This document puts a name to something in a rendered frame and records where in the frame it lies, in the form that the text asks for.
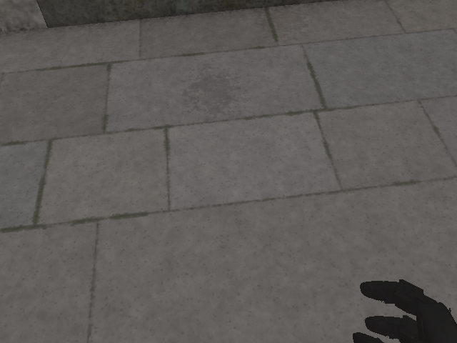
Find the robot right hand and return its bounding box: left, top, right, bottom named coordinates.
left=353, top=279, right=457, bottom=343

